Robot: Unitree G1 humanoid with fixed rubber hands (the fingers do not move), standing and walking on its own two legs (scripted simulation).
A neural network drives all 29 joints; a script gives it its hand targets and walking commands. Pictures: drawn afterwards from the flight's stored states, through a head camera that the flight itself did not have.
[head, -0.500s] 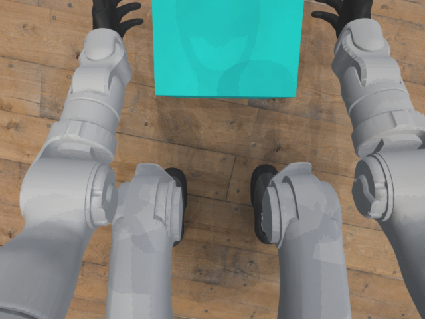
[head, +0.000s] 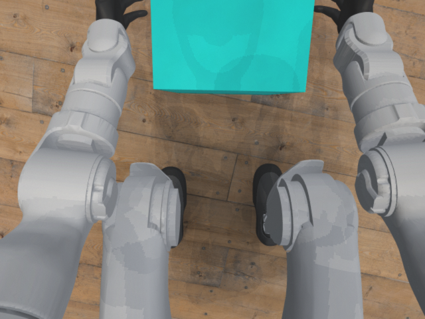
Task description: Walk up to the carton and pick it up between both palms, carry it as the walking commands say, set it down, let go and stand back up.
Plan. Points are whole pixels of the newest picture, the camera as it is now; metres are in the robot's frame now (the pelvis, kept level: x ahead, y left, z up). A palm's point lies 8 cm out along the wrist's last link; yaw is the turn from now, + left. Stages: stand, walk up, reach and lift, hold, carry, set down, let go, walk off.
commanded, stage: reach and lift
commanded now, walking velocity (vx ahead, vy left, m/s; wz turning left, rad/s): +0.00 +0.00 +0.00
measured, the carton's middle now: (227, 28) +0.53 -0.02 -0.24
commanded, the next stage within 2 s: none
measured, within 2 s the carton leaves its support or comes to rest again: leaves its support in 1.04 s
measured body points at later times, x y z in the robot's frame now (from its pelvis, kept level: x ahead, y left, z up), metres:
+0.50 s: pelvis +0.00 +0.00 +0.01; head +0.37 -0.01 +0.25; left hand +0.54 +0.13 -0.18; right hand +0.54 -0.17 -0.19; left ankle +0.11 +0.12 -0.33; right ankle +0.11 -0.12 -0.33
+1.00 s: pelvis +0.01 +0.00 -0.01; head +0.36 -0.02 +0.26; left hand +0.55 +0.13 -0.18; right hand +0.54 -0.17 -0.18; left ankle +0.11 +0.12 -0.33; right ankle +0.11 -0.12 -0.33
